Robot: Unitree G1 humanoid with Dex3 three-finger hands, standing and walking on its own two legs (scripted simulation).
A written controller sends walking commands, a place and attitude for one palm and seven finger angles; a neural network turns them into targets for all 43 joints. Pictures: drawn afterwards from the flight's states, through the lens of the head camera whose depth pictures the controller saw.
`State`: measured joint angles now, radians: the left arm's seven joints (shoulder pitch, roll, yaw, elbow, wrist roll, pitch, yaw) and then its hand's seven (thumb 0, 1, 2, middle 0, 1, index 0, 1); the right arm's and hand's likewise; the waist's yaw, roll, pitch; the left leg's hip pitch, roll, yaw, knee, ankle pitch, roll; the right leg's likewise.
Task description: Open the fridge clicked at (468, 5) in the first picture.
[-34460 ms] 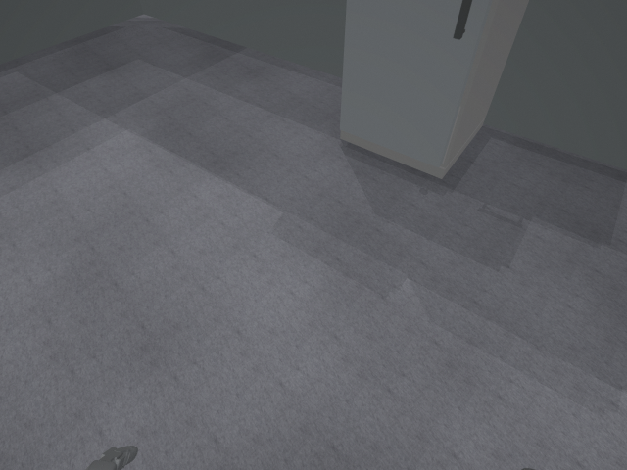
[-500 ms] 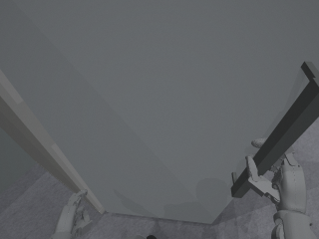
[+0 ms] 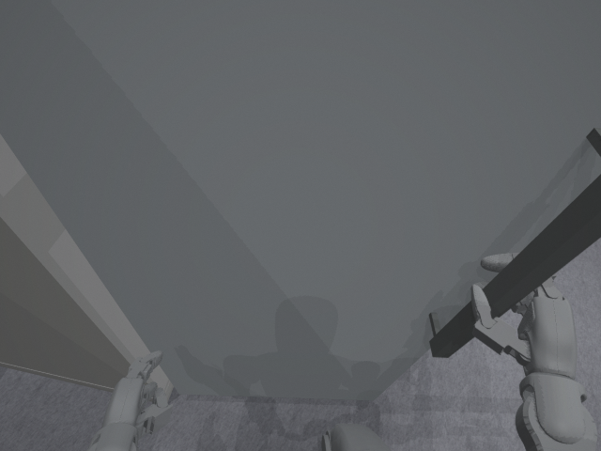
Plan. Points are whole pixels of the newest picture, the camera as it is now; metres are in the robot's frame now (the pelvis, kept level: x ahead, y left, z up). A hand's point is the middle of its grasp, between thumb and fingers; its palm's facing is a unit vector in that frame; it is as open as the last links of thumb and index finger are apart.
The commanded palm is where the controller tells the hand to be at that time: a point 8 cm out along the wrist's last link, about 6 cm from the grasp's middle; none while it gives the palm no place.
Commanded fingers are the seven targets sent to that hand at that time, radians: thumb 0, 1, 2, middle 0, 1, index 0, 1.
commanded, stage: stop walking and hold the door back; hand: right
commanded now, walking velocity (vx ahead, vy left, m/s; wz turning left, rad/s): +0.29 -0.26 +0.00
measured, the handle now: (497, 275) +0.31 -0.22 +0.11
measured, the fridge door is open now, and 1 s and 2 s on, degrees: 80 71 75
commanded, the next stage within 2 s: none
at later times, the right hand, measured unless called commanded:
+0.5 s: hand (484, 294) +0.29 -0.20 +0.10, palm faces +0.17 +0.96 -0.24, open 6.0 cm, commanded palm +0.28 -0.24 +0.09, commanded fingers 0.00 -0.90 -0.90 0.45 1.40 0.45 1.40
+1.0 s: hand (467, 260) +0.33 -0.19 +0.10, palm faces +0.17 +0.97 -0.16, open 6.1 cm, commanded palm +0.29 -0.23 +0.09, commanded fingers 0.00 -0.90 -0.90 0.45 1.40 0.45 1.40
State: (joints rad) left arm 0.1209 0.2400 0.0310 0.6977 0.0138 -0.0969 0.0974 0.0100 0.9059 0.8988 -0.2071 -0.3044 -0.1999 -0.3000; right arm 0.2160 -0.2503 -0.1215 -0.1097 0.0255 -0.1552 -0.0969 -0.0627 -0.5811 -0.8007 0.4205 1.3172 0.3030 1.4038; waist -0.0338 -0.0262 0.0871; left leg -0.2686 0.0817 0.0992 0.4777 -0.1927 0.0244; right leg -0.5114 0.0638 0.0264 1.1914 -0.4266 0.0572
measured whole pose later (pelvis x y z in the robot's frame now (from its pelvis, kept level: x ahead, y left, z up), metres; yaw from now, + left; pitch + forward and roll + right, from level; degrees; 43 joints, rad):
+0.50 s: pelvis -0.12 -0.01 +0.00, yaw -4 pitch -2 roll +1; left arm 0.31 0.19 -0.02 0.75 -0.04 -0.04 0.09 0.00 0.93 0.90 -0.21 -0.30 -0.20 -0.30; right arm -0.65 -0.27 -0.04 0.79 0.02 -0.12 -0.06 -0.03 -0.61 -0.77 0.45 1.40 0.42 1.40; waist -0.02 -0.04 0.10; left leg -0.47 0.03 0.07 0.95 -0.36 -0.02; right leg -0.21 -0.06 -0.06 0.46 -0.22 -0.02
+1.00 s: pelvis -0.10 -0.01 -0.02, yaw +0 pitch -2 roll +0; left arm 0.25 0.26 0.02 0.70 -0.02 -0.09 0.07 0.01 0.91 0.90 -0.20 -0.30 -0.19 -0.30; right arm -0.61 -0.31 -0.18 0.69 0.05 -0.15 -0.06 0.00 -0.68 -0.78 0.44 1.39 0.32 1.40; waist 0.03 0.00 0.13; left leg -0.31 0.01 0.04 0.72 -0.43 -0.01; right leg -0.29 -0.06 -0.11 0.60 -0.27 0.00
